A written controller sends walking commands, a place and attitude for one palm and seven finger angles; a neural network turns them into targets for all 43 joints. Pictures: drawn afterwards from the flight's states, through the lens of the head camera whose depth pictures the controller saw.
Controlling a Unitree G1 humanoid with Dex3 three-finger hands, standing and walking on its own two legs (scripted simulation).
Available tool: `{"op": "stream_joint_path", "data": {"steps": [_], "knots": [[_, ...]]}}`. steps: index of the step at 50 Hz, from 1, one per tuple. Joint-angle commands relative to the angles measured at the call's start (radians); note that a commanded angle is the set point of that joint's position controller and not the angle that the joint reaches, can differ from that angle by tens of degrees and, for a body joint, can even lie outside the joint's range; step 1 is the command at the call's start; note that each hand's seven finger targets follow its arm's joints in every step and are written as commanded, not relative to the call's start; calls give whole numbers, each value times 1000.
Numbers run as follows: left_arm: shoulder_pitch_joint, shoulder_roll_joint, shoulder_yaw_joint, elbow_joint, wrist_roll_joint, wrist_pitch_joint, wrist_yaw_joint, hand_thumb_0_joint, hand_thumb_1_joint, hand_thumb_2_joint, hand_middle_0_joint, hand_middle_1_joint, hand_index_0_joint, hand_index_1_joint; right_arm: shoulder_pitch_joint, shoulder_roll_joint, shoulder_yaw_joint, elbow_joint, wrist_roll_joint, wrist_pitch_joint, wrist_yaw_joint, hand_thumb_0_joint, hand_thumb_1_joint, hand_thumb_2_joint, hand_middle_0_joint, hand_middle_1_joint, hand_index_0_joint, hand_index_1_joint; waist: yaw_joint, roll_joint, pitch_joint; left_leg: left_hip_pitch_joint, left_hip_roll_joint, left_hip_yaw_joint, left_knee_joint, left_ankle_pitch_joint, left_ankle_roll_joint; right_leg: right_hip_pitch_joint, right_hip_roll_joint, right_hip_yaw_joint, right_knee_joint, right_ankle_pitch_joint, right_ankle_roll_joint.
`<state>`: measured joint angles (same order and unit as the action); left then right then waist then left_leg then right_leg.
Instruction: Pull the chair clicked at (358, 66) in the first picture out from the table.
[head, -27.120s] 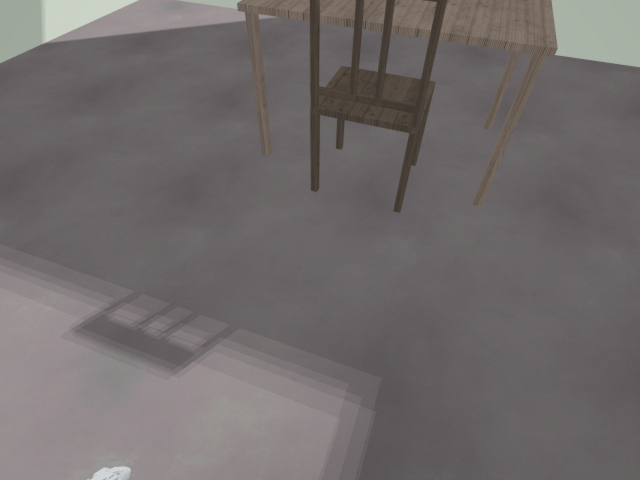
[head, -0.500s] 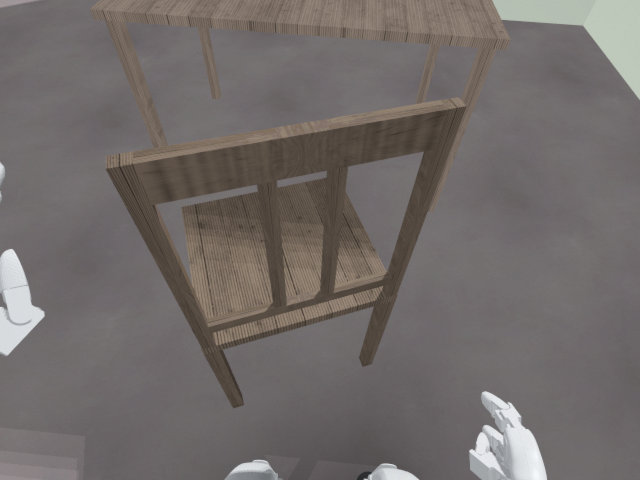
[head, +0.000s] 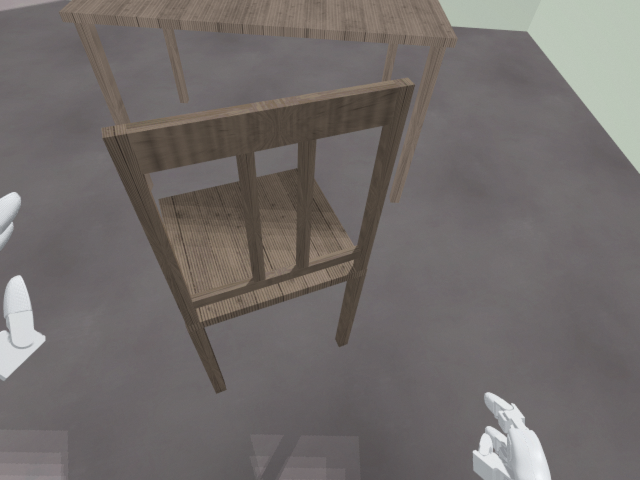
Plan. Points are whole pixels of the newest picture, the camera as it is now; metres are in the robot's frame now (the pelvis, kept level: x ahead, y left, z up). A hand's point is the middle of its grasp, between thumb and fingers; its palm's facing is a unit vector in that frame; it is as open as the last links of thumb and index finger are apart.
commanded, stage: stop stepping back and stand still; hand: left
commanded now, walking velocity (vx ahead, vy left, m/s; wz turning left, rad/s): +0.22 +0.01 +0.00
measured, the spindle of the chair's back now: (253, 225) +0.54 +0.13 -0.06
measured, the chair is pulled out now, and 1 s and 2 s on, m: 0.62 0.62 0.62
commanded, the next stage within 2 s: let the arm hang, fingers relaxed in 0.66 s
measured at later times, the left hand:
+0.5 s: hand out of the picture +0.15 +0.25 +0.17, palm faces +0.44 -0.78 -0.45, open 7.4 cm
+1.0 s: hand out of the picture +0.04 +0.19 -0.16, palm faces +0.01 -0.98 -0.21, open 7.4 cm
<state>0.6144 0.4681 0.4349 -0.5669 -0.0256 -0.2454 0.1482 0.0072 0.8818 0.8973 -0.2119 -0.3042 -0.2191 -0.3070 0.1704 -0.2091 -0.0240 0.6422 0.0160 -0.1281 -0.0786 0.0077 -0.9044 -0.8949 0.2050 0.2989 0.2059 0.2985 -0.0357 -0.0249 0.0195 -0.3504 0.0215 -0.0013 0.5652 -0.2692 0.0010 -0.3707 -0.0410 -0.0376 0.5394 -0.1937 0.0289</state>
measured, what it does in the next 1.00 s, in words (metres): shifts its weight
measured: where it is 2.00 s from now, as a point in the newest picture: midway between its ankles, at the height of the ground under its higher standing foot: outside the picture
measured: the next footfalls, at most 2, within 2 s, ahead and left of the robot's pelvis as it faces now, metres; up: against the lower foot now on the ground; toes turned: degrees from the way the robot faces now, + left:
right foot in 1.18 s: -0.08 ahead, -0.11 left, -0.01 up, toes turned +2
left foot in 1.42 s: -0.12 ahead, +0.09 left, -0.01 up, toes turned +5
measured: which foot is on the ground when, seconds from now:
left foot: down 0.00-1.00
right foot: down 0.00-0.98, up 1.00-1.00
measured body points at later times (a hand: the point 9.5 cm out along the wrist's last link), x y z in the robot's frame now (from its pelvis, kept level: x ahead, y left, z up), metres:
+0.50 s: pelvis -0.05 -0.01 +0.01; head -0.06 +0.00 +0.46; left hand +0.12 +0.29 +0.20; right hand +0.11 -0.25 -0.07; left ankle +0.03 +0.12 -0.72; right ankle +0.05 -0.14 -0.73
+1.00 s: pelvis -0.09 +0.00 -0.02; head -0.10 +0.01 +0.43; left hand +0.04 +0.24 -0.14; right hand -0.01 -0.26 -0.14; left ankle +0.03 +0.12 -0.72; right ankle +0.04 -0.14 -0.72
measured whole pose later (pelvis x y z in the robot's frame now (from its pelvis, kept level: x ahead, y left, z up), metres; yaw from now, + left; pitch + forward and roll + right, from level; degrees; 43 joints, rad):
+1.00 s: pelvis -0.09 +0.00 -0.02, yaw +2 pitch -4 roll -1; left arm 0.25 0.21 0.02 0.66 0.03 0.12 0.00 0.01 0.91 0.90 -0.19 -0.30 -0.20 -0.30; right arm 0.29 -0.23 -0.02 0.80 -0.05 0.02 0.01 0.00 -0.91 -0.90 0.20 0.30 0.20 0.30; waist -0.05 0.00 0.03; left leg -0.48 0.00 -0.03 0.78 -0.33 0.03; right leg -0.48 -0.04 -0.04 0.78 -0.41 -0.02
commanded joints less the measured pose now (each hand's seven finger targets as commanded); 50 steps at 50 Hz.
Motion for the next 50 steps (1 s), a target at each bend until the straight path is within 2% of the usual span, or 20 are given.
{"op": "stream_joint_path", "data": {"steps": [1, 2, 4, 11, 16, 20, 25, 29, 37, 38, 39, 40, 41, 42, 43, 45, 47, 48, 49, 50], "knots": [[20, 178, 171, -183, -4, -25, 41, 0, 900, 900, -200, -300, -200, -300, -61, -122, -30, -190, 15, -66, -16, 0, -900, -900, 200, 300, 200, 300, 28, 277, -122, -126, 201, -219, -361, -381, 74, 200, -23, 28, 36, -212, -19], [-12, 172, 161, -202, 6, -23, 41, 0, 900, 900, -200, -300, -200, -300, -54, -123, -27, -183, 12, -80, -19, 0, -900, -900, 200, 300, 200, 300, 29, 289, -80, -182, 197, -226, -371, -445, 77, 232, -13, 30, 41, -184, -18], [-49, 164, 127, -190, 4, -13, 40, 0, 900, 900, -200, -300, -200, -300, -22, -125, -27, -160, 14, -100, -20, 0, -900, -900, 200, 300, 200, 300, 30, 171, -70, -131, 149, -174, -301, -349, 65, 246, -19, 42, -58, -118, -15], [-167, 113, 64, -86, 28, 5, 41, 0, 900, 900, -200, -300, -200, -300, -2, -129, -29, -120, -1, -123, -15, 0, -900, -900, 200, 300, 200, 300, 29, 106, 29, -85, 86, -101, -227, -342, 45, 138, -16, 94, -187, -225, -36], [-189, 115, 68, -83, 23, 7, 40, 0, 900, 900, -200, -300, -200, -300, -7, -118, -26, -113, -11, -109, -8, 0, -900, -900, 200, 300, 200, 300, 27, 25, 2, 24, 47, -62, -133, -253, 38, 50, -56, 171, -273, -318, -60], [-170, 122, 83, -101, 21, 10, 43, 0, 900, 900, -200, -300, -200, -300, -16, -114, -23, -123, -12, -96, -8, 0, -900, -900, 200, 300, 200, 300, 28, 35, -19, 23, 55, -79, -165, -259, 42, 77, -49, 161, -254, -321, -57], [-122, 125, 101, -108, 20, 6, 43, 0, 900, 900, -200, -300, -200, -300, -25, -110, -24, -137, -8, -93, -7, 0, -900, -900, 200, 300, 200, 300, 34, 115, -34, -25, 80, -111, -239, -289, 46, 167, -24, 128, -200, -246, -44], [-101, 134, 111, -84, 17, 4, 40, 0, 900, 900, -200, -300, -200, -300, -20, -109, -28, -132, 0, -97, -6, 0, -900, -900, 200, 300, 200, 300, 34, 81, -36, -13, 81, -98, -228, -248, 45, 168, -30, 129, -215, -200, -44], [-181, 118, 79, -102, 27, 7, 43, 0, 900, 900, -200, -300, -200, -300, -22, -119, -29, -126, -11, -98, -13, 0, -900, -900, 200, 300, 200, 300, 31, 61, -19, 18, 64, -91, -191, -265, 43, 102, -38, 161, -237, -292, -54], [-224, -90, -323, 664, 90, 177, -113, 0, 900, 900, -200, -300, -200, -300, 19, -276, -74, 67, -35, -69, 81, 0, -900, -900, 200, 300, 200, 300, -41, 74, 36, -79, 92, -174, -65, 81, 57, 12, -59, 72, 12, 39, -74], [-172, -153, -314, 713, 69, 244, -135, 0, 900, 900, -200, -300, -200, -300, 45, -150, -51, 67, -26, -10, 80, 0, -900, -900, 200, 300, 200, 300, 7, 29, -48, -30, 91, -137, -108, 202, 45, 89, -42, 70, -30, 55, -57], [-183, -177, -340, 731, 68, 260, -140, 0, 900, 900, -200, -300, -200, -300, 65, -150, -44, 58, -31, 18, 80, 0, -900, -900, 200, 300, 200, 300, 14, -34, -73, -47, 99, -155, -115, -25, 43, 88, -59, 61, -58, -127, -71], [-233, -126, -332, 761, 73, 269, -141, 0, 900, 900, -200, -300, -200, -300, 79, -176, -48, 41, -34, 61, 85, 0, -900, -900, 200, 300, 200, 300, 8, -91, -18, -86, 72, -152, -101, -327, 42, -6, -82, 77, -106, -405, -97], [-288, -91, -326, 803, 77, 283, -138, 0, 900, 900, -200, -300, -200, -300, 98, -172, -49, 30, -45, 99, 89, 0, -900, -900, 200, 300, 200, 300, 3, -127, 55, -113, 26, -147, -22, -414, 43, -127, -94, 92, -148, -566, -107], [-330, -81, -332, 851, 77, 293, -133, 0, 900, 900, -200, -300, -200, -300, 133, -151, -45, 35, -56, 128, 90, 0, -900, -900, 200, 300, 200, 300, 0, -204, 91, -87, -12, -102, 93, -355, 38, -213, -112, 122, -199, -636, -124], [-418, -76, -347, 961, 70, 303, -127, 0, 900, 900, -200, -300, -200, -300, 232, -122, -41, 89, -64, 151, 85, 0, -900, -900, 200, 300, 200, 300, -43, -222, 45, 74, -24, -63, 265, -208, 40, -340, -162, 144, -188, -603, -159], [-455, -83, -362, 1060, 64, 305, -132, 0, 900, 900, -200, -300, -200, -300, 306, -119, -37, 135, -65, 154, 84, 0, -900, -900, 200, 300, 200, 300, -66, -100, 7, 111, 13, -115, 180, -232, 58, -376, -119, 121, -77, -596, -129], [-441, -98, -367, 1105, 58, 307, -136, 0, 900, 900, -200, -300, -200, -300, 316, -136, -36, 143, -70, 151, 83, 0, -900, -900, 200, 300, 200, 300, -64, 50, 21, 1, 66, -235, 10, -390, 85, -339, -51, 78, 68, -572, -87], [-386, -131, -371, 1153, 46, 313, -136, 0, 900, 900, -200, -300, -200, -300, 269, -186, -41, 132, -77, 140, 79, 0, -900, -900, 200, 300, 200, 300, -33, 370, 51, -265, 189, -480, -360, -682, 125, -161, 89, 2, 430, -400, -35], [-290, -142, -366, 1221, 51, 315, -135, 0, 900, 900, -200, -300, -200, -300, 121, -213, -46, 112, -74, 134, 70, 0, -900, -900, 200, 300, 200, 300, 65, 460, 50, -452, 230, -597, -512, -758, 142, -24, 106, 32, 696, -269, -28]]}}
